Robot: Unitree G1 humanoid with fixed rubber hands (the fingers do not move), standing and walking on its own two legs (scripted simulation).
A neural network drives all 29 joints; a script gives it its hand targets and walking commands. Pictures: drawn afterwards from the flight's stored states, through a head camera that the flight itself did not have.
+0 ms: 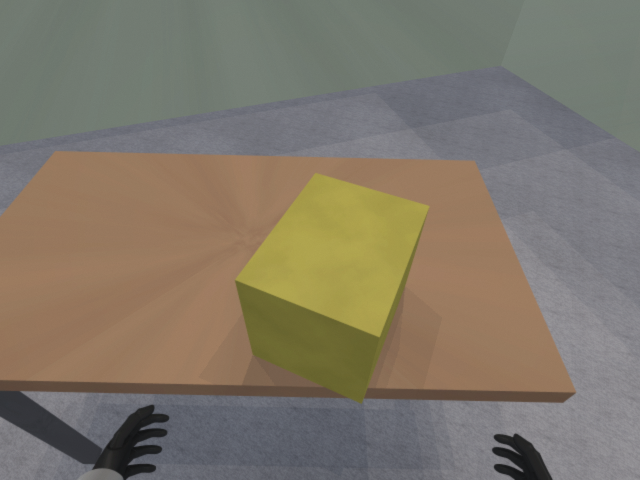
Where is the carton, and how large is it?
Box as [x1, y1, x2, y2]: [235, 173, 429, 403]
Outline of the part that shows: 315,173 237,276 235,282 252,353 254,355 361,403 404,287 429,206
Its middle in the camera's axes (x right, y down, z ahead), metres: +0.03 +0.06 +0.60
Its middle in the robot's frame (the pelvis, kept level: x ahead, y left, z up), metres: +0.41 +0.01 -0.01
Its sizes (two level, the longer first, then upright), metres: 0.241 0.189 0.202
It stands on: a table, 0.67 m high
